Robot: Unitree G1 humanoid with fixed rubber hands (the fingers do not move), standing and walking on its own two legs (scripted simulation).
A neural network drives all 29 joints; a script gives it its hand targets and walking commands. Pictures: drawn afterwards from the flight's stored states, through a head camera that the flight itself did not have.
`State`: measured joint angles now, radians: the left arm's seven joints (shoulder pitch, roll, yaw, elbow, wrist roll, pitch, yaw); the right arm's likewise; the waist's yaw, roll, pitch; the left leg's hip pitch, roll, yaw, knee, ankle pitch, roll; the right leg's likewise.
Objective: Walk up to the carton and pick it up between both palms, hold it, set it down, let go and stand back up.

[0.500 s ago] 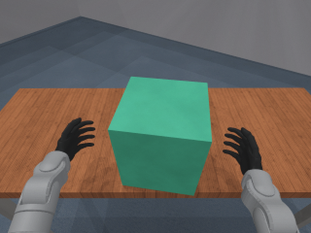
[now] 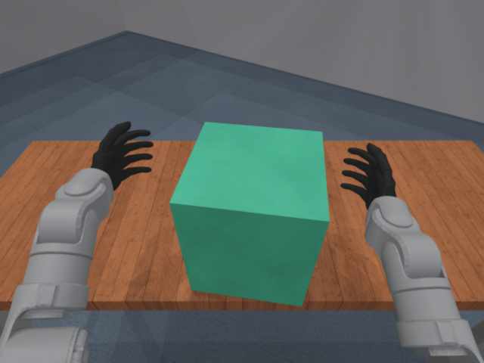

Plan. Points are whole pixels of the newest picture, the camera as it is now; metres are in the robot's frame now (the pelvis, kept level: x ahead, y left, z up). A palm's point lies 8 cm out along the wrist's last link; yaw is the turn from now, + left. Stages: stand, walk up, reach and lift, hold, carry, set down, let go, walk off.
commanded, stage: reach and lift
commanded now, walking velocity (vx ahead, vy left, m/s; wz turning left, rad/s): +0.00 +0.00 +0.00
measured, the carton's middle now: (253, 214) +0.38 +0.00 +0.06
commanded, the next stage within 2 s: none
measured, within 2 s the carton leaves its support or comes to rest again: neither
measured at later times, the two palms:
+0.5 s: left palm (124, 126) +0.42 +0.21 +0.22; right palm (373, 154) +0.39 -0.18 +0.18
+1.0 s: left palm (152, 165) +0.44 +0.19 +0.12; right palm (363, 184) +0.40 -0.19 +0.11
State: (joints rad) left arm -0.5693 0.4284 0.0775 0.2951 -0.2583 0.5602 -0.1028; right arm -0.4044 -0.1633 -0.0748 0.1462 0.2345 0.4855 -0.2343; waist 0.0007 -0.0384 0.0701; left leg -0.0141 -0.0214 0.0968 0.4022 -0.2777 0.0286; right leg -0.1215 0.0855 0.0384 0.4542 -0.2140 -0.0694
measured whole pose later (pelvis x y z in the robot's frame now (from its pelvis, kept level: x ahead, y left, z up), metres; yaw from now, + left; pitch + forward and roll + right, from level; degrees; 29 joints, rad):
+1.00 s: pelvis +0.00 +0.01 +0.00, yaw +0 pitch +3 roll +0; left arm -0.91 0.30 0.00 1.01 -0.15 0.13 -0.06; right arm -0.78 -0.19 -0.10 0.92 0.17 0.11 -0.18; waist -0.05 -0.06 -0.01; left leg -0.23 -0.02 0.10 0.45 -0.28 0.04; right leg -0.31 0.08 0.04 0.44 -0.18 -0.06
